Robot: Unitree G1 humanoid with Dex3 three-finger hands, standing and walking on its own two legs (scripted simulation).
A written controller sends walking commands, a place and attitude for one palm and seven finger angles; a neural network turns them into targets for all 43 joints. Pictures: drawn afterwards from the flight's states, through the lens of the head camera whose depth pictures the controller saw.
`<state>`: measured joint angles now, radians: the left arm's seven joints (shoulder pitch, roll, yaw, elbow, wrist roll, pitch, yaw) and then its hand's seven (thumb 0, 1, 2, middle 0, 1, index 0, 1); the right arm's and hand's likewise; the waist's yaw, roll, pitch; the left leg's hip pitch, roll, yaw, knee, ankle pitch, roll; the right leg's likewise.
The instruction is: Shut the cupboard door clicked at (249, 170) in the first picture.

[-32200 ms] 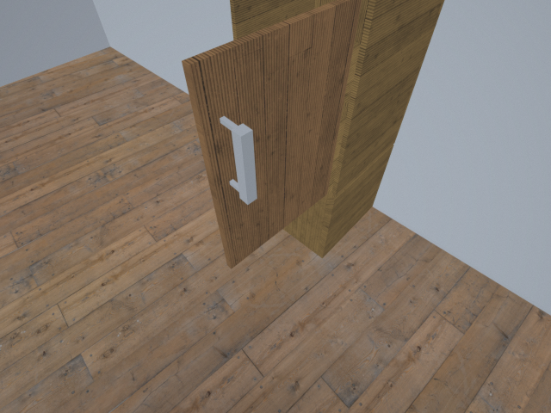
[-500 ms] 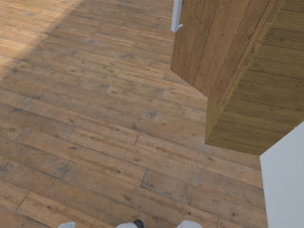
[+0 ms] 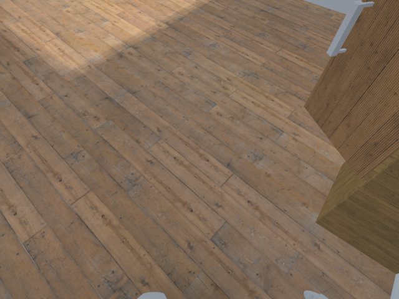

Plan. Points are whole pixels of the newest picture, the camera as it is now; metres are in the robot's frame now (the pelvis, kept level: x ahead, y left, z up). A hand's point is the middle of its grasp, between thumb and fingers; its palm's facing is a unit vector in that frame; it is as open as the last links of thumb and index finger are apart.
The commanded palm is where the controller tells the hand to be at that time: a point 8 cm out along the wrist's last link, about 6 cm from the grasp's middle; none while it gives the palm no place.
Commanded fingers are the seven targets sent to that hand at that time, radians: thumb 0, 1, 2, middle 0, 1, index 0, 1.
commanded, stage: walk to a spot facing it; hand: left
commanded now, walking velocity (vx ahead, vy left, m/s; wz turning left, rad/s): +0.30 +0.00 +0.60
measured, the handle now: (349, 29) +0.92 -0.44 +0.07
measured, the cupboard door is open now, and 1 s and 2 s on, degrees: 54 54 54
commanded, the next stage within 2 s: turn to face it in 1.42 s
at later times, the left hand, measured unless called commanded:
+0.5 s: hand out of the picture +0.06 +0.15 -0.13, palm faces +0.33 -0.91 -0.25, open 7.4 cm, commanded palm none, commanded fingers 0.00 0.90 0.90 -0.20 -0.30 -0.20 -0.30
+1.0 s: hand (86, 287) +0.15 +0.26 -0.15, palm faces +0.52 -0.83 -0.21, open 7.4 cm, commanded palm none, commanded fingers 0.00 0.90 0.90 -0.20 -0.30 -0.20 -0.30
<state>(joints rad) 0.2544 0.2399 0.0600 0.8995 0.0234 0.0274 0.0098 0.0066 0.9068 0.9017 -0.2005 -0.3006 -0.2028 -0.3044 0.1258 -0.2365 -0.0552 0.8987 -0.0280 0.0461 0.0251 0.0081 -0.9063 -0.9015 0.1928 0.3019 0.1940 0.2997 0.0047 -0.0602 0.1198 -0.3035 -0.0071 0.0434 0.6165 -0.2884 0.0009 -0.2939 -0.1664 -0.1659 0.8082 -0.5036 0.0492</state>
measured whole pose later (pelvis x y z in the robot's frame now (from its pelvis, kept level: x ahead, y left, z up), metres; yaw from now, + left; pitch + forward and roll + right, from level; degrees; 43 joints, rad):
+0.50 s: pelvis +0.09 -0.04 +0.03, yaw +19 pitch +0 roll +2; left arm 0.31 0.17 0.05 0.95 0.03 -0.05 0.00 0.01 0.91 0.90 -0.20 -0.30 -0.20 -0.30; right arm 0.24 -0.24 -0.08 0.97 -0.04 0.05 0.04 0.01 -0.91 -0.90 0.19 0.30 0.19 0.30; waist -0.03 0.02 0.04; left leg -0.58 0.04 0.01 1.16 -0.25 -0.01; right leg -0.15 -0.10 -0.23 0.40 -0.25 -0.02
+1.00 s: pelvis +0.22 +0.07 +0.02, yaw +28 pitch -1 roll +1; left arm 0.27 0.20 0.07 0.99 0.03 -0.01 -0.02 0.01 0.92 0.90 -0.19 -0.30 -0.20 -0.30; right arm 0.19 -0.18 -0.05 0.97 -0.03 -0.04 -0.02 -0.01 -0.94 -0.90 0.20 0.30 0.20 0.30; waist 0.02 -0.02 0.08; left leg -0.23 -0.01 0.11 0.47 -0.24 0.05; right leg -0.51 -0.15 -0.07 1.00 -0.31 0.02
